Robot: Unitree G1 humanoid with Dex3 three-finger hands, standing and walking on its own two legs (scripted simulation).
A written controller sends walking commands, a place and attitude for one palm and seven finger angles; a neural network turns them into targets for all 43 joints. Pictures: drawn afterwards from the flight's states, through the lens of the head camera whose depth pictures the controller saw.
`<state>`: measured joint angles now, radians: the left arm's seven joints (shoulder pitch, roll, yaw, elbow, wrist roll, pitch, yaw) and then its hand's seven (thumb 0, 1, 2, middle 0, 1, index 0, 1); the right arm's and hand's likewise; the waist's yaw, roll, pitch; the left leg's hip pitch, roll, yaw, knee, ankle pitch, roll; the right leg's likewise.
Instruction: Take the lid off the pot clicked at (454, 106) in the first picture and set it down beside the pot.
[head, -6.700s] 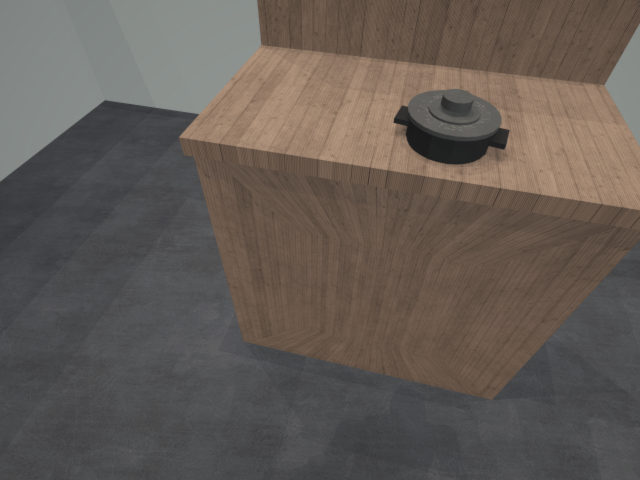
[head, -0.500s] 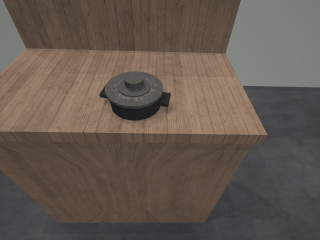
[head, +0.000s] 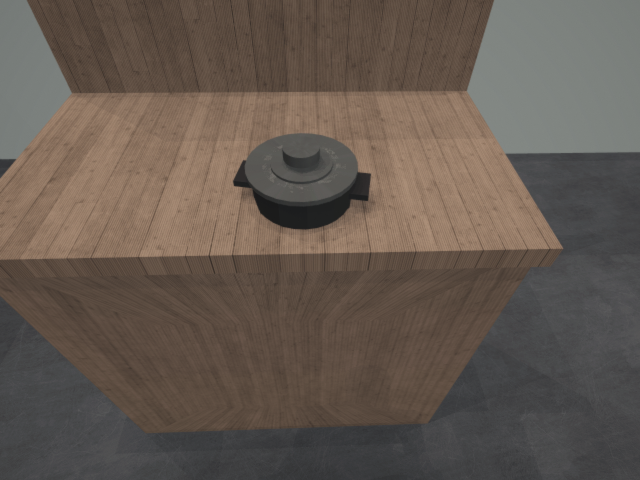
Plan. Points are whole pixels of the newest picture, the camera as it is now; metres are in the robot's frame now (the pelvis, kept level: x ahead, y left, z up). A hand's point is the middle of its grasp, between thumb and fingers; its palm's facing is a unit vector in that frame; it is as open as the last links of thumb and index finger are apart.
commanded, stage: come to a stop and stand still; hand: left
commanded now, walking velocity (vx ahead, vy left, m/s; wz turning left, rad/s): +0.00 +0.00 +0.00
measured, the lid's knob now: (301, 152) +0.50 +0.08 +0.16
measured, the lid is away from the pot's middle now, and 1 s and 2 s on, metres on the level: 0.00 0.00 0.00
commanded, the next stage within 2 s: look again from close up in 0.50 s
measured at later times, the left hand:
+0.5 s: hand out of the picture +0.03 +0.22 -0.17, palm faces +0.00 -0.98 -0.20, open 7.3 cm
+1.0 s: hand out of the picture +0.00 +0.18 -0.17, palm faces +0.02 -0.98 -0.17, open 7.4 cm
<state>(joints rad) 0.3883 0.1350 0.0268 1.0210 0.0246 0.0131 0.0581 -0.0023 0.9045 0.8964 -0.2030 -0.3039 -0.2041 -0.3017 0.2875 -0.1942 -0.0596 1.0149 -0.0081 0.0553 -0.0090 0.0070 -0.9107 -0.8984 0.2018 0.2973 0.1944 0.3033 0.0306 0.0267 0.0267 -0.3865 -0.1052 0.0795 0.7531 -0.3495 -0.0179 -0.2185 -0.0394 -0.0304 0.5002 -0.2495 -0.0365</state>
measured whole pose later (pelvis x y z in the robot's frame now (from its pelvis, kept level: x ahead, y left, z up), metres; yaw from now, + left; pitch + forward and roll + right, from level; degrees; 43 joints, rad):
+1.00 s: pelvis +0.02 +0.02 +0.01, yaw -1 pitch +0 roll +0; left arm 0.31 0.13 -0.01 1.10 0.01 -0.01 0.04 0.00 0.91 0.90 -0.20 -0.30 -0.20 -0.30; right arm 0.25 -0.16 -0.01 1.10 -0.01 -0.02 -0.03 0.01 -0.93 -0.90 0.20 0.30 0.20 0.30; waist 0.01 -0.01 0.04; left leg -0.21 -0.08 0.06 0.40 -0.18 0.08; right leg -0.15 0.01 0.02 0.44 -0.28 -0.01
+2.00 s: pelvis +0.04 -0.02 +0.01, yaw +1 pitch -1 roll +1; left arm 0.47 0.19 -0.04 0.59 -0.09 0.04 0.13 0.04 0.96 0.90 -0.23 -0.33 -0.23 -0.33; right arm 0.32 -0.18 0.01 1.00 0.03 -0.14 -0.04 0.02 -0.93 -0.90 0.20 0.30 0.20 0.30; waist 0.00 -0.01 0.06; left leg -0.16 -0.04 0.01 0.41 -0.23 0.03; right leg -0.07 0.05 -0.03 0.41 -0.32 -0.07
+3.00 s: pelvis +0.00 +0.01 +0.01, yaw +0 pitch -6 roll -2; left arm 0.67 0.35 0.24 -0.54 -0.05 -0.16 0.09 0.01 0.89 0.90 -1.30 -1.50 -1.30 -1.50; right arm 0.19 -0.25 0.01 0.63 -0.04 -0.16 -0.02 0.01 -0.90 -0.90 0.21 0.30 0.20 0.30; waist 0.06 0.05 0.04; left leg -0.12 -0.03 0.03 0.38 -0.16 0.06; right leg 0.01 0.06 0.00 0.28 -0.19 -0.03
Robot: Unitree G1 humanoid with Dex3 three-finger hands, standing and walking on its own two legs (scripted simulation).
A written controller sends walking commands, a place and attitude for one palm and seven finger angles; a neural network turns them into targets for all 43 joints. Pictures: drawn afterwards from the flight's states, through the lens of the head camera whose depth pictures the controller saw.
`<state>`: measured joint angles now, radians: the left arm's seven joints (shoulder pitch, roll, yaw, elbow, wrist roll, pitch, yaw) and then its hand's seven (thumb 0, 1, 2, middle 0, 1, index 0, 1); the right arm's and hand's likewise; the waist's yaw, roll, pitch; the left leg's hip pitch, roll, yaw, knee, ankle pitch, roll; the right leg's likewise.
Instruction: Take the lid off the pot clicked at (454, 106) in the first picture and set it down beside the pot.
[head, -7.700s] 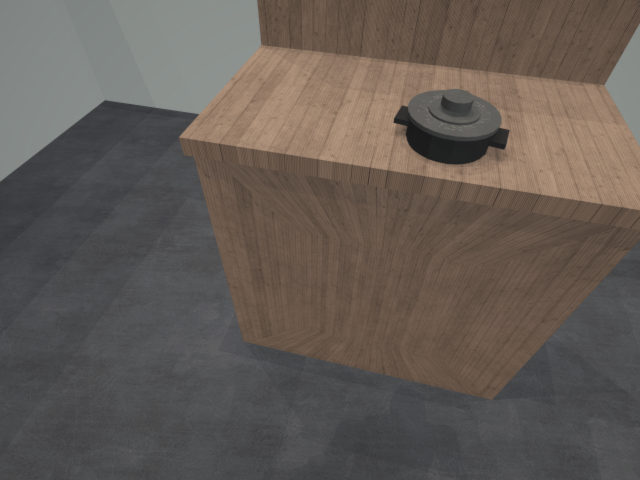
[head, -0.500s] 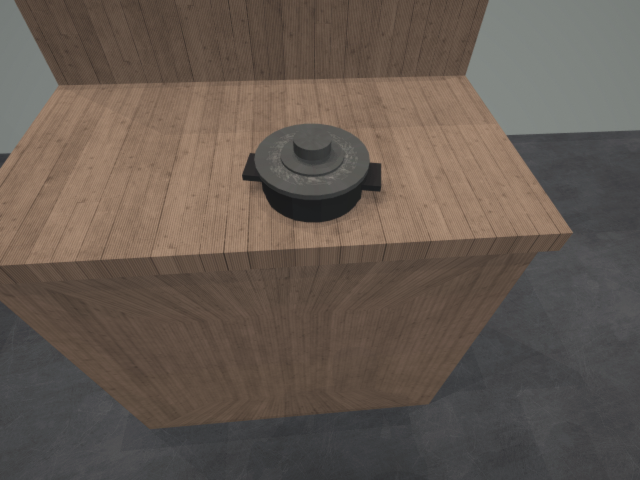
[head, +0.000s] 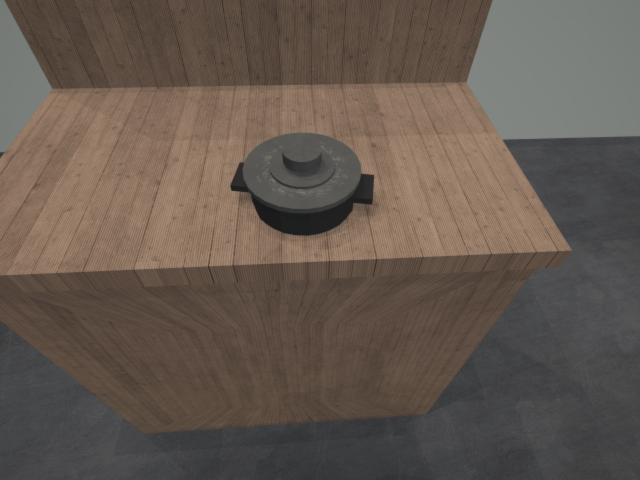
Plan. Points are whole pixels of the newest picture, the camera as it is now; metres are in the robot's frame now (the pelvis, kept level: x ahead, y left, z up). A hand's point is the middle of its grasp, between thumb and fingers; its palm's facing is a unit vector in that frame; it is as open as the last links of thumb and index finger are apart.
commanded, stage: look again from close up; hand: left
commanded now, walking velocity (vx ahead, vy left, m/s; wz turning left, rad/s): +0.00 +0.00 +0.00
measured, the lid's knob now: (302, 154) +0.48 +0.06 +0.15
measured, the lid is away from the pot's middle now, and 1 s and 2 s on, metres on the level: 0.00 0.00 0.00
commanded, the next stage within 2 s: lift the closed hand beside the body in 0.80 s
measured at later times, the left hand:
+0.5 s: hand out of the picture +0.02 +0.14 -0.18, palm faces +0.04 -0.98 -0.19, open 7.3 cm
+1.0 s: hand out of the picture +0.07 +0.15 -0.14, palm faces +0.16 -0.95 -0.26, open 7.1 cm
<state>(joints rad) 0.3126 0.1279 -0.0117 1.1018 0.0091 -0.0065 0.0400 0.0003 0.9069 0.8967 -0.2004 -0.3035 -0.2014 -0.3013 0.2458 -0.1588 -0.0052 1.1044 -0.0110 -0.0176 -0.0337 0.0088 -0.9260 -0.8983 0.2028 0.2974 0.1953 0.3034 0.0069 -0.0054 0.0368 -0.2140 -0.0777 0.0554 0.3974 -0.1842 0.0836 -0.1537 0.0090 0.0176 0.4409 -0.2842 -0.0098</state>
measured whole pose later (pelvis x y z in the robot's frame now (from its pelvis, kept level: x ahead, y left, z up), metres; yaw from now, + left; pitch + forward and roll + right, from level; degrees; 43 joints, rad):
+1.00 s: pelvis +0.03 -0.04 +0.00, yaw +2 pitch -1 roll +1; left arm 0.47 0.19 -0.04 0.59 -0.09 0.04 0.13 0.04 0.96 0.90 -0.23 -0.33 -0.23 -0.33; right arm 0.32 -0.18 0.01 1.00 0.03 -0.14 -0.04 0.02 -0.93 -0.90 0.20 0.30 0.20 0.30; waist 0.00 -0.01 0.06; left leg -0.16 -0.04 0.01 0.41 -0.23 0.03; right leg -0.07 0.05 -0.03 0.41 -0.32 -0.07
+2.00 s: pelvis -0.02 -0.01 +0.00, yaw +1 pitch -6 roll -2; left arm 0.67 0.35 0.24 -0.54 -0.05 -0.16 0.09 0.01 0.89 0.90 -1.30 -1.50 -1.30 -1.50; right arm 0.19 -0.25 0.01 0.63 -0.04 -0.16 -0.02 0.01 -0.90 -0.90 0.21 0.30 0.20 0.30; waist 0.06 0.05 0.04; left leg -0.12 -0.03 0.03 0.38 -0.16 0.06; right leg 0.01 0.06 0.00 0.28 -0.19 -0.03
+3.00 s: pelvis -0.06 -0.02 +0.00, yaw +3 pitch -6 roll -1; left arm 0.04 0.71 0.09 -0.33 0.67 0.18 -0.30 0.00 0.41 1.24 -1.20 -0.92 -1.20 -0.91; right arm 0.04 -0.29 0.07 0.60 0.02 0.07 -0.02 0.01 -0.90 -0.90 0.20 0.30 0.20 0.30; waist 0.13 0.14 0.01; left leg -0.21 -0.05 0.00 0.42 -0.11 0.05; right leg -0.12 0.04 -0.05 0.44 -0.21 -0.04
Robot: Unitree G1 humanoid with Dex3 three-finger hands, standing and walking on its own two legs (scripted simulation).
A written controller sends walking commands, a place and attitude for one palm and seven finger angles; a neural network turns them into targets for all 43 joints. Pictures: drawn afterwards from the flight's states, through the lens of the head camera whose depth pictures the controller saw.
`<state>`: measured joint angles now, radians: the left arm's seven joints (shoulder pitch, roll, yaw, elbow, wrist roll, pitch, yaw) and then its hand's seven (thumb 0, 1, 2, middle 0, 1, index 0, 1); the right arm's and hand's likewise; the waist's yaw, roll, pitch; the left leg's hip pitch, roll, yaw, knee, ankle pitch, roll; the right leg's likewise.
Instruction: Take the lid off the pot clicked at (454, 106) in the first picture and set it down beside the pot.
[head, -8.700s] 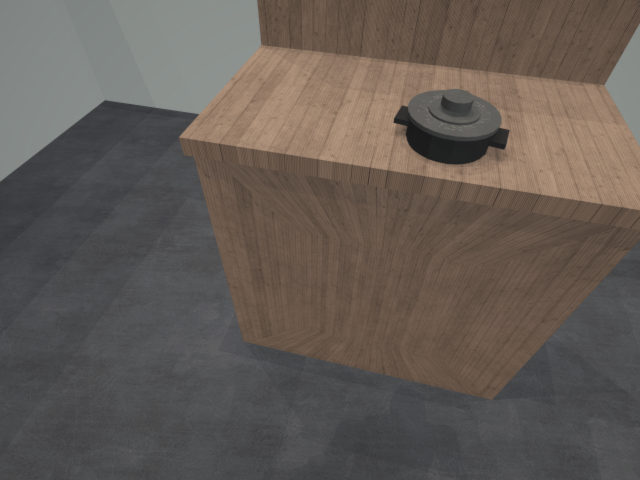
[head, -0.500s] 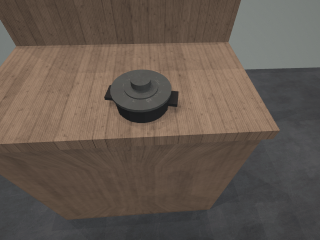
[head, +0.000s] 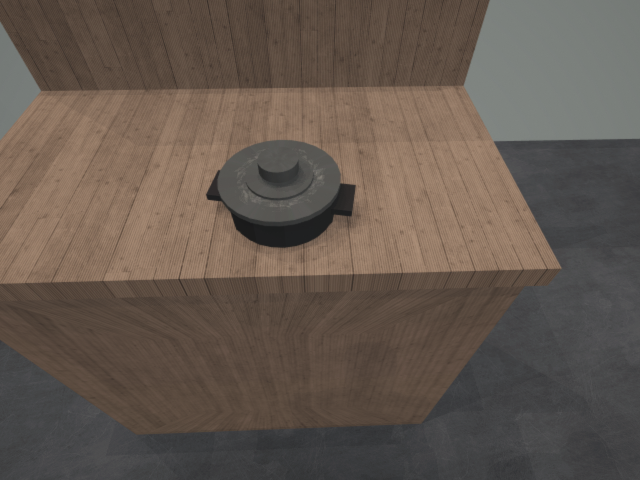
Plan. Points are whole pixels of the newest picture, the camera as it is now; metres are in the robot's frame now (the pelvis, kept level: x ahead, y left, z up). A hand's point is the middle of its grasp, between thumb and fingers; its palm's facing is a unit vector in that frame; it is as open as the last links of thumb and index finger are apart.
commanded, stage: lift the closed hand beside the body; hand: left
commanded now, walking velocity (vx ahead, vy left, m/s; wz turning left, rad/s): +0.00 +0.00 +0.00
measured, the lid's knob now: (278, 164) +0.46 +0.09 +0.15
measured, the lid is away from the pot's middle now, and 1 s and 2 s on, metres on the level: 0.00 0.00 0.00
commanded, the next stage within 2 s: raise the hand higher, near the body in 0.52 s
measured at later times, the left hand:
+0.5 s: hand out of the picture +0.11 +0.23 +0.06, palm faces +0.29 -0.90 -0.33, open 3.1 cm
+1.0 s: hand out of the picture +0.11 +0.25 +0.15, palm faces +0.30 -0.87 -0.40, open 3.1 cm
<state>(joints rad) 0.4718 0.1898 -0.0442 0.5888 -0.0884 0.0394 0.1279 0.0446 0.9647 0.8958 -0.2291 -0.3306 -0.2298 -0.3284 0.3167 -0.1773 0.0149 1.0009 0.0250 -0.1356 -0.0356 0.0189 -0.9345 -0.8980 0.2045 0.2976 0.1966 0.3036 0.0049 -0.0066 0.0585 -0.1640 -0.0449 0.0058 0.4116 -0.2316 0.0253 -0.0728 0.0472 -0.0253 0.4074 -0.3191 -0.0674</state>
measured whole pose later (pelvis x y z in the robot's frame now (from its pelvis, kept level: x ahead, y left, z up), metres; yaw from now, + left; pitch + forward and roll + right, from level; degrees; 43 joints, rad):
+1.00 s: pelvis -0.05 +0.03 +0.00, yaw -1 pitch -6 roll -2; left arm 0.67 0.35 0.24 -0.54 -0.05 -0.16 0.09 0.01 0.89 0.90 -1.30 -1.50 -1.30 -1.50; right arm 0.19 -0.25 0.01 0.63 -0.04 -0.16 -0.02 0.01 -0.90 -0.90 0.21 0.30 0.20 0.30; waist 0.06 0.05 0.04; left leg -0.12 -0.03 0.03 0.38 -0.16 0.06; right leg 0.01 0.06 0.00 0.28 -0.19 -0.03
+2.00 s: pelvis -0.09 +0.02 +0.00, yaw +1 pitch -6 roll -1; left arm 0.04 0.71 0.09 -0.33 0.67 0.18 -0.30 0.00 0.41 1.24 -1.20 -0.92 -1.20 -0.91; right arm 0.04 -0.29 0.07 0.60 0.02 0.07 -0.02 0.01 -0.90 -0.90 0.20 0.30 0.20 0.30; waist 0.13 0.14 0.01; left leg -0.21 -0.05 0.00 0.42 -0.11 0.05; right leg -0.12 0.04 -0.05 0.44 -0.21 -0.04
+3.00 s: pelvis -0.09 +0.04 +0.00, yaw +0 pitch -5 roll -1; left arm -0.55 0.59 -0.20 0.04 0.76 0.26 -0.48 0.00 -0.37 1.64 -0.88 -0.09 -0.88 -0.09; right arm 0.07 -0.28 0.07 0.64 0.04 0.05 0.02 0.01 -0.90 -0.90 0.20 0.30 0.20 0.30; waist 0.09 0.12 0.01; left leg -0.19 -0.07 0.01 0.32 -0.05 0.07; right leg -0.13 0.02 -0.02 0.39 -0.17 -0.02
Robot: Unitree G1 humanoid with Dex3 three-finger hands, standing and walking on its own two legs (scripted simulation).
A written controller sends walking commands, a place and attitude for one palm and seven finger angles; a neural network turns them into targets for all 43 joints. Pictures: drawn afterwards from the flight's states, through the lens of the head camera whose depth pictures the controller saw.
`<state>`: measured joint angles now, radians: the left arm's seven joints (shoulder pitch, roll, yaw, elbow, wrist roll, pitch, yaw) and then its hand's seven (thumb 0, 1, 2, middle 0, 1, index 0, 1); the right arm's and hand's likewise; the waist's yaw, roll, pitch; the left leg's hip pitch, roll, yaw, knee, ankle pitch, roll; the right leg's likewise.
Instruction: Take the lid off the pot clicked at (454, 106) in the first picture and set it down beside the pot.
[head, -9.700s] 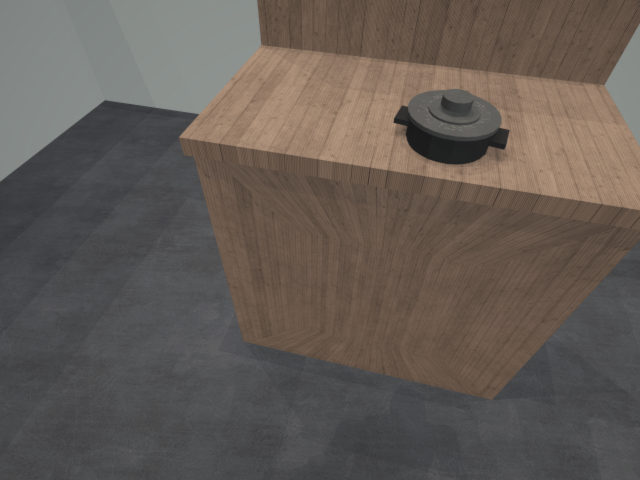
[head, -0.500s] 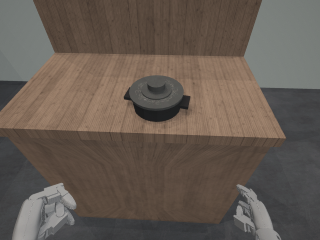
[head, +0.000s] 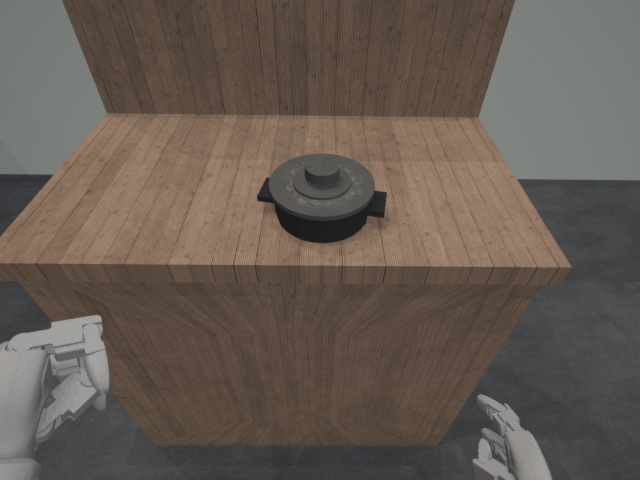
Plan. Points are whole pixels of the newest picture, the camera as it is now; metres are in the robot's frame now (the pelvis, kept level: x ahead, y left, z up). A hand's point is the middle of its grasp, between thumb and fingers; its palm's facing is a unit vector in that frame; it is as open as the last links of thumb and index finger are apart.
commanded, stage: raise the hand higher, near the body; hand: left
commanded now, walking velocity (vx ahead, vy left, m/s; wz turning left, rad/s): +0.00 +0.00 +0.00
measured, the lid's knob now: (322, 170) +0.50 +0.07 +0.15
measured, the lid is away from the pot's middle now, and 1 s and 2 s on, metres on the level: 0.00 0.00 0.00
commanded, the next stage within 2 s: reach forward and open the fingers in 0.40 s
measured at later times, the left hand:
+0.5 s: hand (48, 331) +0.16 +0.24 +0.22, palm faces +0.43 -0.83 -0.35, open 3.1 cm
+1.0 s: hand (60, 327) +0.18 +0.26 +0.18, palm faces +0.04 -0.08 -1.00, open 3.6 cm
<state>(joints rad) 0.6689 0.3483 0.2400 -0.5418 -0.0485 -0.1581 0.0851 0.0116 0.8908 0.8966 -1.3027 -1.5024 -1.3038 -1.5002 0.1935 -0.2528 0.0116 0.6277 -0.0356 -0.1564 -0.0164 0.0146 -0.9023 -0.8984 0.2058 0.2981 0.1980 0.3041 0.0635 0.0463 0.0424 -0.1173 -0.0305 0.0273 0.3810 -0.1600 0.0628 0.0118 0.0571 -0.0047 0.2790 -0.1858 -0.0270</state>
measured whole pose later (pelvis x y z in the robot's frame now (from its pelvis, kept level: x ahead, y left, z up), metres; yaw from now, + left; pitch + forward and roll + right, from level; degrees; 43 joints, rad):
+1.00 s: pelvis -0.04 -0.01 -0.01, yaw +2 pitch -6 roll -1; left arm 0.04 0.71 0.09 -0.33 0.67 0.18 -0.30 0.00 0.41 1.24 -1.20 -0.92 -1.20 -0.91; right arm 0.04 -0.29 0.07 0.60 0.02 0.07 -0.02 0.01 -0.90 -0.90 0.20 0.30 0.20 0.30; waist 0.13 0.14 0.01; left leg -0.21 -0.05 0.00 0.42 -0.11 0.05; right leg -0.12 0.04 -0.05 0.44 -0.21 -0.04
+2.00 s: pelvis -0.05 +0.00 +0.00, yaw +1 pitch -5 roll -1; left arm -0.55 0.59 -0.20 0.04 0.76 0.26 -0.48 0.00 -0.37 1.64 -0.88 -0.09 -0.88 -0.09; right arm 0.07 -0.28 0.07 0.64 0.04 0.05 0.02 0.01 -0.90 -0.90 0.20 0.30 0.20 0.30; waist 0.09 0.12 0.01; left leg -0.19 -0.07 0.01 0.32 -0.05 0.07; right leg -0.13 0.02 -0.02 0.39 -0.17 -0.02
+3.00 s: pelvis +0.00 +0.00 +0.00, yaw +0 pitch +1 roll +0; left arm -1.04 0.32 -0.41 0.59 0.83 0.42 -0.41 0.00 -0.36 1.63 -0.88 -0.09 -0.88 -0.08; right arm 0.13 -0.28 0.06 0.70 0.04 0.06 0.05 0.01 -0.91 -0.90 0.20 0.30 0.19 0.30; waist 0.02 0.09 -0.05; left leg -0.23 -0.07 0.03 0.31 -0.10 0.07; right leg -0.17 0.02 0.00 0.38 -0.22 -0.03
